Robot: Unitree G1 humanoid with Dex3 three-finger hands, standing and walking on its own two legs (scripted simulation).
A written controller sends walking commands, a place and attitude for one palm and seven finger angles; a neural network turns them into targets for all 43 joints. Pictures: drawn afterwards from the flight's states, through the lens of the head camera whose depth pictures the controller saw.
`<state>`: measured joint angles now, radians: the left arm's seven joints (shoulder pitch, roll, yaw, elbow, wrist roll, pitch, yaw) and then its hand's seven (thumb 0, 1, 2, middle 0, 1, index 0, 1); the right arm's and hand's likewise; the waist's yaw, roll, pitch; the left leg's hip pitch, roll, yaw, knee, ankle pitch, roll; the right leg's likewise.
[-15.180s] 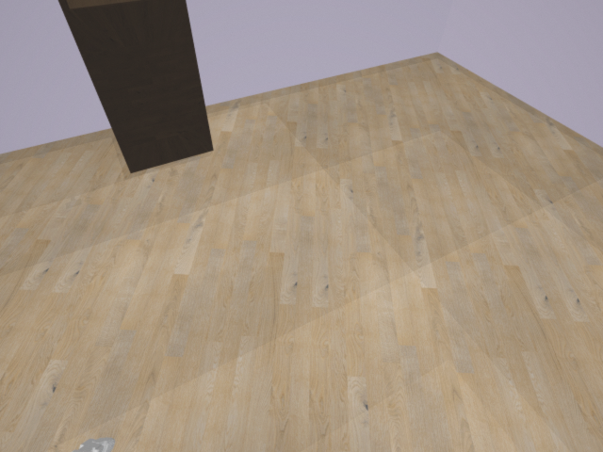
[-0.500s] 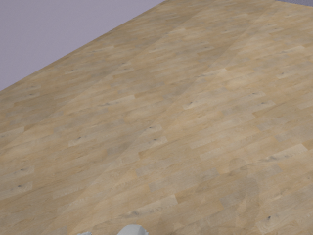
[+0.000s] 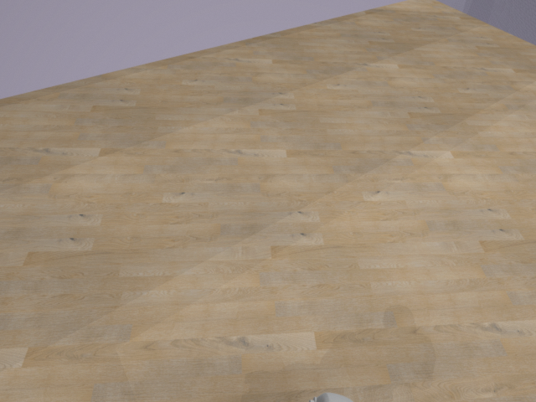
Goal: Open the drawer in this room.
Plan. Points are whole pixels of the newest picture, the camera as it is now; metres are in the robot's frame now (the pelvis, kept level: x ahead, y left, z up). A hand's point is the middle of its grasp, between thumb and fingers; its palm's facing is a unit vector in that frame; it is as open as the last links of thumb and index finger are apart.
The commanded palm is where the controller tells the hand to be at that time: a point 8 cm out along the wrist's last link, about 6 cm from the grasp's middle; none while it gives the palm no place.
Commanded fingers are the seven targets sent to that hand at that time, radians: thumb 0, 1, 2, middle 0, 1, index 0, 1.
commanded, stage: turn or walk to find it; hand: left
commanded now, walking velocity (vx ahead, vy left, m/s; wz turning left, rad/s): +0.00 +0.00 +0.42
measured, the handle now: out of the picture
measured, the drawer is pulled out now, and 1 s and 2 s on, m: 0.00 0.00 0.00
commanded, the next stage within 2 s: none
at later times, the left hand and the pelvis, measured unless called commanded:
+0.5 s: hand out of the picture +0.03 +0.15 -0.14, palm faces +0.22 -0.94 -0.27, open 7.4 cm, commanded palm none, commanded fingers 0.00 0.90 0.90 -0.20 -0.30 -0.20 -0.30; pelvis -0.02 -0.05 +0.00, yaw +13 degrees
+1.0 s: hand out of the picture -0.11 +0.20 -0.18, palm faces +0.48 -0.84 -0.25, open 7.4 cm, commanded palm none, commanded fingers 0.00 0.90 0.90 -0.20 -0.30 -0.20 -0.30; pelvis -0.04 -0.01 +0.00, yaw +25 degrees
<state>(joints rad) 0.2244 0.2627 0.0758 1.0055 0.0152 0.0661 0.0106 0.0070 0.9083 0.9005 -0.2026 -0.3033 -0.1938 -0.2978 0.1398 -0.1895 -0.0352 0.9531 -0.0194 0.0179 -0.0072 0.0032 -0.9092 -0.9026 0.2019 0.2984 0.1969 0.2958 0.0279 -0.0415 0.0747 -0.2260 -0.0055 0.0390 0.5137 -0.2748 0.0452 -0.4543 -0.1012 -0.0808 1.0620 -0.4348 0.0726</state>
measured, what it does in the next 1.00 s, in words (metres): steps on the spot, turning left: right foot, then left foot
